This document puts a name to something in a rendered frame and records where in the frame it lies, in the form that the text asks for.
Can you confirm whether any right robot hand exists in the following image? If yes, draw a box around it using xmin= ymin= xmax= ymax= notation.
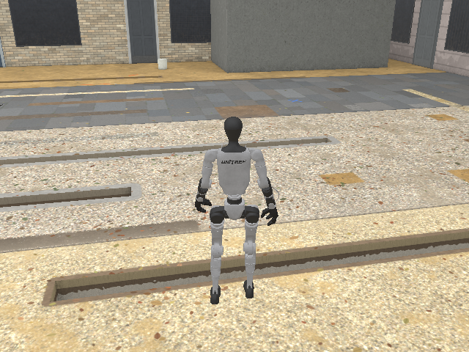
xmin=261 ymin=207 xmax=278 ymax=226

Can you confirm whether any right robot thigh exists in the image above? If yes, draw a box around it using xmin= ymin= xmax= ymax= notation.
xmin=243 ymin=205 xmax=259 ymax=255

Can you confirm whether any left robot forearm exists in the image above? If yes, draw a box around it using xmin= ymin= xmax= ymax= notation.
xmin=196 ymin=178 xmax=208 ymax=202

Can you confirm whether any right robot upper arm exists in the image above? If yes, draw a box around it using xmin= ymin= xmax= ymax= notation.
xmin=249 ymin=148 xmax=269 ymax=188

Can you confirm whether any left robot hand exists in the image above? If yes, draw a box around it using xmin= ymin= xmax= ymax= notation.
xmin=195 ymin=199 xmax=212 ymax=213

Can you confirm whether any right robot forearm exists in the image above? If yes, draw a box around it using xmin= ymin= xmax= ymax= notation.
xmin=262 ymin=177 xmax=276 ymax=209

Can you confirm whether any left robot upper arm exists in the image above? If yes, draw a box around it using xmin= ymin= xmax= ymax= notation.
xmin=200 ymin=149 xmax=218 ymax=189

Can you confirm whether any right robot foot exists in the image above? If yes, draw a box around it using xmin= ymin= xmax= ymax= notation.
xmin=243 ymin=280 xmax=254 ymax=298

